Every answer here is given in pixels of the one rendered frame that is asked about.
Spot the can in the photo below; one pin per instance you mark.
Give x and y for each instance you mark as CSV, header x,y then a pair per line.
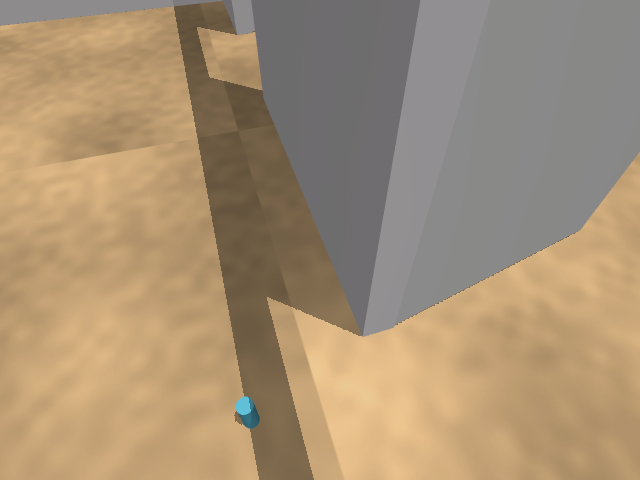
x,y
247,412

